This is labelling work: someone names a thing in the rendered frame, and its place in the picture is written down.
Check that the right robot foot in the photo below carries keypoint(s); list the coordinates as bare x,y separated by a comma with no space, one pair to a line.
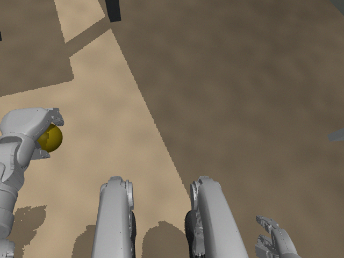
190,236

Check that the ball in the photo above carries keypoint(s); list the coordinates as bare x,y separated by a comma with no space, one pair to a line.
51,139

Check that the left robot arm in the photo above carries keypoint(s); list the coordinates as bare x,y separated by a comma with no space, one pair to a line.
16,151

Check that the left robot hand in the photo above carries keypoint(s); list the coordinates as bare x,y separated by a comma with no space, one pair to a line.
32,122

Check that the right robot hand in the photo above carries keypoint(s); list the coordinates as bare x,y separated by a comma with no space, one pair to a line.
279,243

